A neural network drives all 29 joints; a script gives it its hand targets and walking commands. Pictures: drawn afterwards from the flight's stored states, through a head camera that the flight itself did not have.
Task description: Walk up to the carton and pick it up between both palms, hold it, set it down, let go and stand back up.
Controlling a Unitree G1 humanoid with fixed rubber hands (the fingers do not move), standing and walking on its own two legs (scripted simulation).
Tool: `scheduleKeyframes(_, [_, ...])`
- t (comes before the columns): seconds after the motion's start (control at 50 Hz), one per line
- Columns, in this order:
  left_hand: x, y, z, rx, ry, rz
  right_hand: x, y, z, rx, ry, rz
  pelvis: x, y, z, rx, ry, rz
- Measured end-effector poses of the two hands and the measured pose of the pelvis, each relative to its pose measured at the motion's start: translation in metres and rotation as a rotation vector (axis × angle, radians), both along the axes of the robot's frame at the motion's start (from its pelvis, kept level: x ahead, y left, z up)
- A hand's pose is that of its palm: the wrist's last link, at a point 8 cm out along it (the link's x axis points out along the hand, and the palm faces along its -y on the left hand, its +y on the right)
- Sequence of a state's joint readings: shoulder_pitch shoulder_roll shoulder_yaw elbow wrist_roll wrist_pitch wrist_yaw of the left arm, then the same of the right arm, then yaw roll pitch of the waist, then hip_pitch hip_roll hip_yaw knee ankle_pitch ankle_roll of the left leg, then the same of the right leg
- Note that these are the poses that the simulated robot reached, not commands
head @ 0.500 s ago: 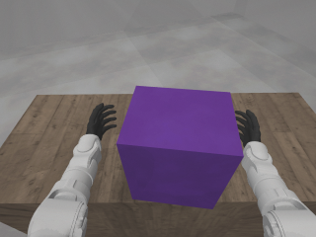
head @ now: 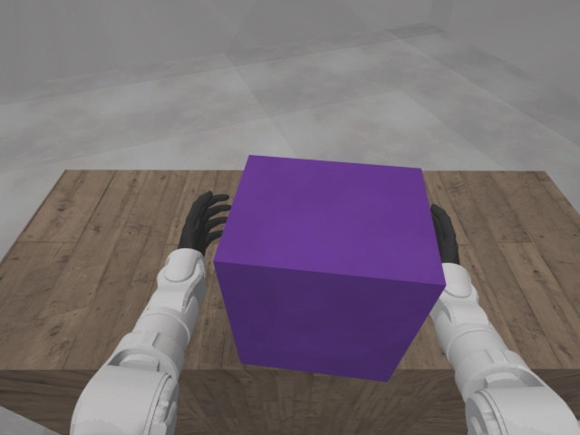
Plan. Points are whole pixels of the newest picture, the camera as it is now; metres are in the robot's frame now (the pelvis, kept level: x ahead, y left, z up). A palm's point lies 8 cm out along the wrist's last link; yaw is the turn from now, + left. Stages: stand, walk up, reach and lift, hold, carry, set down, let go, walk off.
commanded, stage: reach and lift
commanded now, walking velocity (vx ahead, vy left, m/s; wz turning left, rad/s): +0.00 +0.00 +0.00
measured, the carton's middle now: (322, 275) +0.36 -0.04 +0.01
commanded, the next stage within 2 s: none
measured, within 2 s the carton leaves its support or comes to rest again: leaves its support in 1.22 s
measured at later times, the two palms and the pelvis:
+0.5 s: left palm (208, 240) +0.39 +0.13 +0.07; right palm (439, 257) +0.36 -0.21 +0.06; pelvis +0.00 +0.00 +0.00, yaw +0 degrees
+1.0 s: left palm (209, 240) +0.39 +0.13 +0.07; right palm (438, 255) +0.36 -0.21 +0.06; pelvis +0.00 +0.00 +0.00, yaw +0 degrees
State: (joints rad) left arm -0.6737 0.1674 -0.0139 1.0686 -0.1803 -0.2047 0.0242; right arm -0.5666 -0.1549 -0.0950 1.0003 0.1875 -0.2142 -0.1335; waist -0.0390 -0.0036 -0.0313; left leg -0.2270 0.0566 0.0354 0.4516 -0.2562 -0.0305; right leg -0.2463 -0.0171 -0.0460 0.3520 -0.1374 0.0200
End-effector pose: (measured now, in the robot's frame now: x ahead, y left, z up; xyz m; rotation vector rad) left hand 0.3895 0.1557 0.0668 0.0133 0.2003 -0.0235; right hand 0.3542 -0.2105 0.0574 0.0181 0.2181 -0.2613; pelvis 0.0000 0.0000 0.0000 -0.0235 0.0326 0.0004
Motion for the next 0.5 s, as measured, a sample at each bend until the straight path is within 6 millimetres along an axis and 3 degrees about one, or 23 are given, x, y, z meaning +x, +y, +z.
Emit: scheduleKeyframes(0.5, [0.004, -0.021, 0.004, 0.015, -0.021, -0.032, 0.003, 0.003, 0.001, -0.028, 0.001, 0.0, 0.0, 0.0, 0.0, 0.0, 0.001, 0.0])
